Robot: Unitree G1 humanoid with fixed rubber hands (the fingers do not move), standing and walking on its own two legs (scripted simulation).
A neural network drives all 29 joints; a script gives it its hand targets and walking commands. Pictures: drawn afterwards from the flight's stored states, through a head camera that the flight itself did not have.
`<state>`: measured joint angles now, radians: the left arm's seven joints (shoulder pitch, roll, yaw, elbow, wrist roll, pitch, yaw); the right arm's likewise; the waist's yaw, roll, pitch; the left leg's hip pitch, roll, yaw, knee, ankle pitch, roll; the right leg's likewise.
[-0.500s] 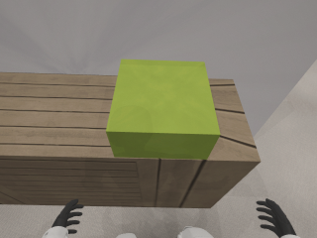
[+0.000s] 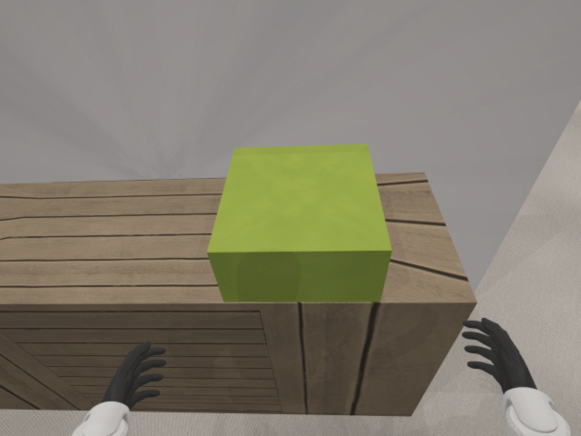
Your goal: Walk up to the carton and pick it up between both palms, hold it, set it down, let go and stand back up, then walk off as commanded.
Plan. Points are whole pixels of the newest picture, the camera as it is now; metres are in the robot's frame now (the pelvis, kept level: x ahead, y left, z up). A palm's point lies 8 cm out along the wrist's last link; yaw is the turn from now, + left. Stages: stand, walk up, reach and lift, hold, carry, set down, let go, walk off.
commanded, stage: reach and lift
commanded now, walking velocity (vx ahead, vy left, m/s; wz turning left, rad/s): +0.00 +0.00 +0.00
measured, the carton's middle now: (300, 217) +0.54 +0.00 -0.03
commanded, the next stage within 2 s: none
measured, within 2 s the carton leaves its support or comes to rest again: neither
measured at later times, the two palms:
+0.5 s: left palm (124, 350) +0.25 +0.26 +0.01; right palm (493, 334) +0.24 -0.24 +0.03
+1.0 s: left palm (137, 301) +0.32 +0.26 +0.04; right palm (478, 294) +0.30 -0.24 +0.04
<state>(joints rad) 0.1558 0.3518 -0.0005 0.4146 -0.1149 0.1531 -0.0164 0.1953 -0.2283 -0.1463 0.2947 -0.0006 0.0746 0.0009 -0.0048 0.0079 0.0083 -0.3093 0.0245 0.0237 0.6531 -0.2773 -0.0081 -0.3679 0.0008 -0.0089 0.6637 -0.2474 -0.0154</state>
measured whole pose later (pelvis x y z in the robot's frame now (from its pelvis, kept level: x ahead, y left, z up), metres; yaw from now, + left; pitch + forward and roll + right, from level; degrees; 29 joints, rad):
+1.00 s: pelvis +0.07 +0.01 +0.01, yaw +0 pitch +3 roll +0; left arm 0.08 0.37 0.00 0.29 -0.32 -0.09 -0.04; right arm 0.20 -0.27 -0.11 0.07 0.18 0.03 -0.05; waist 0.00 0.01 0.00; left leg -0.29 0.02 0.02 0.54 -0.30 -0.01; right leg -0.35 0.00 -0.01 0.56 -0.26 -0.01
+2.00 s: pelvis +0.07 +0.01 +0.02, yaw +0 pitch +4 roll +1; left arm -0.74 0.39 0.00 0.81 -0.32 0.17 -0.04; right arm -0.56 -0.42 -0.11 0.73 0.25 0.11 -0.01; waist 0.00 0.00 0.00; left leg -0.29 0.02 0.02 0.50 -0.28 -0.01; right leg -0.35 0.00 -0.01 0.53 -0.24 -0.01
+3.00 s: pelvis +0.07 +0.04 +0.00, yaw +0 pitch +24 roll -2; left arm -0.99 0.34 -0.18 1.53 -0.43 -0.38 0.00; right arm -0.90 -0.36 0.04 1.43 0.31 -0.36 0.02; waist 0.00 0.06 -0.18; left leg -0.79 0.02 0.02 0.67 -0.31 -0.01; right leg -0.79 0.00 -0.01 0.57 -0.20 0.02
